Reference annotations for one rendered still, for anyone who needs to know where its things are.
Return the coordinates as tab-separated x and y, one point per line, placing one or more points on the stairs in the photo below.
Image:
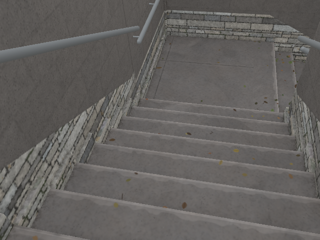
186	171
288	73

